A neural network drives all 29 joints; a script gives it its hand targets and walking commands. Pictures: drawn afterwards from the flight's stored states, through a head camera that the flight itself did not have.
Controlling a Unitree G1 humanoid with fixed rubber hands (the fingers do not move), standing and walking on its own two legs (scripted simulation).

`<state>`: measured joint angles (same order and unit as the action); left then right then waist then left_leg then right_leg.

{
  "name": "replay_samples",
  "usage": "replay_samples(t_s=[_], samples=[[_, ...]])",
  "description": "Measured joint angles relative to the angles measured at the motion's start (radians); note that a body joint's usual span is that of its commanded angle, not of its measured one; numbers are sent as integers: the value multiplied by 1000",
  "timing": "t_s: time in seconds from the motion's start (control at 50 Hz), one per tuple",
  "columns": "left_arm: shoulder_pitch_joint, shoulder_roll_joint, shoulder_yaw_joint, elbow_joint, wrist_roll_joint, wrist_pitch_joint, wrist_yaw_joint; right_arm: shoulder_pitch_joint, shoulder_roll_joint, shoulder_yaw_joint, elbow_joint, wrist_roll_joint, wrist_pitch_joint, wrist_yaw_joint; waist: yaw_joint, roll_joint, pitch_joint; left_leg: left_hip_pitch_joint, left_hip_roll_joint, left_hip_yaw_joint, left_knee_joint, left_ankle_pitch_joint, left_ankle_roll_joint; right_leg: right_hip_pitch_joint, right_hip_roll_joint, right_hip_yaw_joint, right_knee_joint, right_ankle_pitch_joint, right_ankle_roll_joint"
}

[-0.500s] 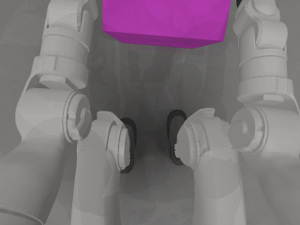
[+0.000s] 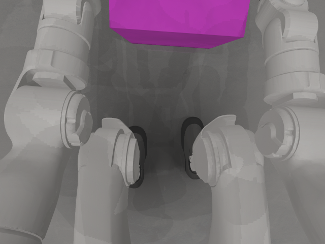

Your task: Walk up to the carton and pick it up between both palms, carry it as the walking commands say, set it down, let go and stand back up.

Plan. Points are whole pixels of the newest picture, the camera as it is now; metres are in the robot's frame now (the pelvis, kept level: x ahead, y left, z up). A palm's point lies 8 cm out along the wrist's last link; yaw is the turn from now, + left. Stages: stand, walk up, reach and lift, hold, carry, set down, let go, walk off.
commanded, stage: set down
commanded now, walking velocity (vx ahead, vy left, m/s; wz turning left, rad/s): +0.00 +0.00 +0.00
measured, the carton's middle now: out of the picture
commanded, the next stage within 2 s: none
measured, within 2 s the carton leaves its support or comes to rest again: rests again in 0.04 s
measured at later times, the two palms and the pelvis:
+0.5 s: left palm out of the picture +0.57 +0.12 -0.17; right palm out of the picture +0.55 -0.19 -0.16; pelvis +0.00 +0.00 -0.01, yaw +0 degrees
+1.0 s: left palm out of the picture +0.58 +0.12 -0.17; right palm out of the picture +0.55 -0.20 -0.17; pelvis +0.00 +0.01 -0.01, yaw -1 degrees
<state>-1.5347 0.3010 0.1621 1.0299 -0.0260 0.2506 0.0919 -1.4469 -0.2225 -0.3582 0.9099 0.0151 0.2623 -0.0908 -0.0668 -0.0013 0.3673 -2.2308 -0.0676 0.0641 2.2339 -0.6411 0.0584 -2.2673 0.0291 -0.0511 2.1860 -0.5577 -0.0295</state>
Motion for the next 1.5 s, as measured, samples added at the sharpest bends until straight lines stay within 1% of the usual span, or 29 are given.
replay_samples(t_s=[0.2,0.38,0.8,0.98,1.12,1.24,1.32,1.4,1.5], samples=[[-13,4,-14,-3,-6,-2,-18,-21,-21,0,32,17,-17,3,4,-12,34,4,-2,-5,23,-5,-2,7,-3,-8,19,-5,-3],[-22,-14,7,-9,15,-5,-43,-23,-44,-9,55,24,-32,13,12,-11,54,8,-3,-2,39,-10,4,13,-3,-7,34,-11,1],[-32,-22,94,-49,86,-5,-105,-57,-64,-46,72,7,-37,88,12,-12,122,35,-2,-2,62,-13,11,44,-3,-11,52,-15,6],[-28,-25,118,-66,108,-6,-123,-65,-64,-60,71,-10,-38,106,12,-8,139,47,-1,0,67,-20,16,57,0,-9,55,-20,12],[-27,-20,114,-61,105,-19,-125,-71,-63,-67,78,-17,-48,110,11,-1,151,58,0,2,69,-24,19,68,2,-6,56,-24,16],[-30,-6,89,-30,89,-47,-115,-75,-56,-71,100,-17,-77,99,8,1,154,65,1,4,68,-27,17,73,4,-4,57,-26,17],[-39,13,56,8,73,-71,-95,-78,-45,-66,122,-13,-110,79,3,-1,154,70,1,2,66,-29,12,75,5,-4,56,-26,16],[-53,41,-2,70,30,-91,-63,-82,-39,-21,156,11,-136,40,-4,0,154,70,-1,-3,63,-31,5,76,4,-8,52,-28,13],[-78,87,-76,127,-63,-116,-18,-80,-49,53,196,79,-155,-17,-5,-7,153,63,-4,-14,61,-29,-6,69,1,-19,49,-25,3]])
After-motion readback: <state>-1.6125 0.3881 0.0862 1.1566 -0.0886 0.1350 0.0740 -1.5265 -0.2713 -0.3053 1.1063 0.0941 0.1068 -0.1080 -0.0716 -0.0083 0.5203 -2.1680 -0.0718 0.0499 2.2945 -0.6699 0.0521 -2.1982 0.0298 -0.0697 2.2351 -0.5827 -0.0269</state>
